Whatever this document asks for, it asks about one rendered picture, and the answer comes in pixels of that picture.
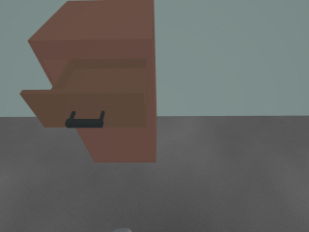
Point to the handle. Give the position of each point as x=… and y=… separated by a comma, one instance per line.
x=84, y=123

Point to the drawer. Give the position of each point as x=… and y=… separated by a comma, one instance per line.
x=119, y=87

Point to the cabinet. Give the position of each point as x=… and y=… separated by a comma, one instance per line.
x=104, y=29

